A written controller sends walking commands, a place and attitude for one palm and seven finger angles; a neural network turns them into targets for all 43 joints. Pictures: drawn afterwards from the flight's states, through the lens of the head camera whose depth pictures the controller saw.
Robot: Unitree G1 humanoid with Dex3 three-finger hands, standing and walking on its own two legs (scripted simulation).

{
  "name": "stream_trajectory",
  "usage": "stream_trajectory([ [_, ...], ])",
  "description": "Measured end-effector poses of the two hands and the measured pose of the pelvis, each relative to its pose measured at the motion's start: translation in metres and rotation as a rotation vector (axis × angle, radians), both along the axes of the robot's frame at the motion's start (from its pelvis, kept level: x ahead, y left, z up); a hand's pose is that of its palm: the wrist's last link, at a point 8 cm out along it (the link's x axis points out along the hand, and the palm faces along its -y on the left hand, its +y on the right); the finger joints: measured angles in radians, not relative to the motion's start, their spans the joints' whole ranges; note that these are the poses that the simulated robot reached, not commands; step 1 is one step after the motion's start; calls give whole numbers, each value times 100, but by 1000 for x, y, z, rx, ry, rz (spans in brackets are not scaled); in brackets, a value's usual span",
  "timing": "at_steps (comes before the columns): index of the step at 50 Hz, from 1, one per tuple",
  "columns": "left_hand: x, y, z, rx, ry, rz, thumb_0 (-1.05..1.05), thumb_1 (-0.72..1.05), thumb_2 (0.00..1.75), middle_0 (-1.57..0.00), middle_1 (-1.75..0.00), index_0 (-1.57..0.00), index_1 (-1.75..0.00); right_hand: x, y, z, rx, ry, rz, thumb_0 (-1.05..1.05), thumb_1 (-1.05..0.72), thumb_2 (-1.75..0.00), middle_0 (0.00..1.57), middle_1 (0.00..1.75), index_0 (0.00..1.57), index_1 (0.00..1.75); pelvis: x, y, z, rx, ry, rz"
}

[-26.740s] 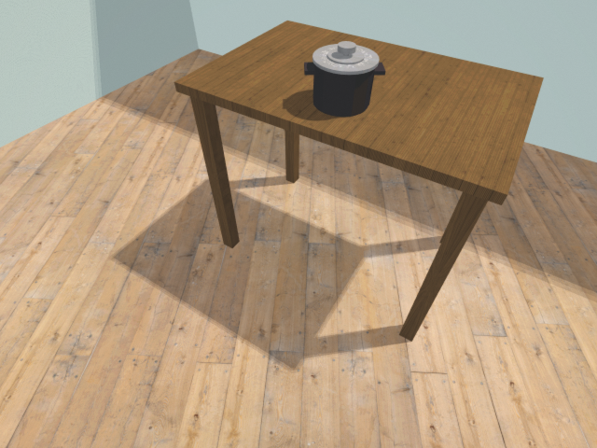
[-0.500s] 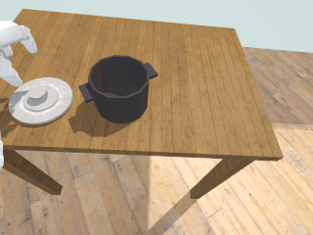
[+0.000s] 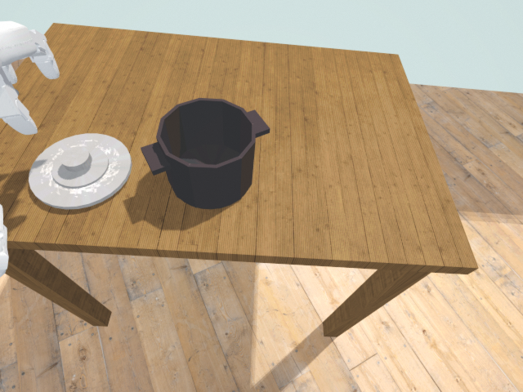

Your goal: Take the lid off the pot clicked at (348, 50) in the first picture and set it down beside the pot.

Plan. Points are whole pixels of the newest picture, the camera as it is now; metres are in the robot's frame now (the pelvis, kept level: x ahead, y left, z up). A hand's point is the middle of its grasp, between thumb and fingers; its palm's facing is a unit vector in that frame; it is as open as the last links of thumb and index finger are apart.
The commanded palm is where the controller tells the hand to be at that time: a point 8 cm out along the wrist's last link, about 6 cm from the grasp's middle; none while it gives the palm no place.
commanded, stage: draw the hand back to the body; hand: left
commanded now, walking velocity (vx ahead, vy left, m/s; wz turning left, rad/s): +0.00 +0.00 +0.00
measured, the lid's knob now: (76, 159) +0.49 +0.30 +0.03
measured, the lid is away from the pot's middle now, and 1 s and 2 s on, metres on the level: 0.23 0.23 0.23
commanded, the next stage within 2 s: none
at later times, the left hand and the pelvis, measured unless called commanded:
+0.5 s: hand (27, 119) +0.43 +0.29 +0.17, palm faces -0.19 -0.34 -0.92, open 11.0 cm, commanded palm +0.40 +0.30 +0.23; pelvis +0.00 +0.00 +0.01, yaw +2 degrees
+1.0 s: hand (38, 132) +0.37 +0.23 +0.22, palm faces +0.45 -0.86 -0.26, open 9.7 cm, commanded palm +0.31 +0.27 +0.23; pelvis +0.02 -0.05 +0.01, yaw +1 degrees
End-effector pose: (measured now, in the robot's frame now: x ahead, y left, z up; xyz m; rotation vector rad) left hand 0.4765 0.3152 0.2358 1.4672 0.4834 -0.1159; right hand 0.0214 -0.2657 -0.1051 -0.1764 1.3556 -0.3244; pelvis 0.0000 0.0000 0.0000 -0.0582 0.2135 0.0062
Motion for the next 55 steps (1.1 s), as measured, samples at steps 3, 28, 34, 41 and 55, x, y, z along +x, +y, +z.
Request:
stream_trajectory([
  [3, -2, -1, 2, 3, -23, -17, 0, 5, 53, -32, -94, -33, -93, 1, -1, 2, -5, -10, 3, 1, -91, -90, 20, 30, 20, 30, 0, 0, 1, 1, -3, 3],
  [28, -66, -23, -11, -633, -476, -44, 0, 5, 52, -33, -94, -33, -93, 83, 18, 10, 69, -269, 185, 1, -91, -90, 20, 30, 20, 30, 0, -6, 7, 24, -110, 28],
  [34, -84, -34, -15, -1010, -784, 71, 0, 6, 53, -32, -92, -33, -92, 102, 17, 21, 49, -357, 219, 1, -91, -90, 20, 30, 20, 30, 10, -20, 9, 25, -157, 13],
  [41, -106, -40, -8, -1080, -928, 124, 0, 15, 57, -31, -85, -31, -85, 120, -4, 24, 36, -433, 215, 1, -91, -90, 20, 30, 20, 30, 17, -34, 9, 23, -181, 1],
  [55, -172, -53, -17, -1039, -980, 207, 1, 43, 70, -27, -64, -27, -64, 141, -38, 22, 28, -466, 261, 1, -91, -90, 20, 30, 20, 30, 11, -62, 10, 39, -210, 19],
])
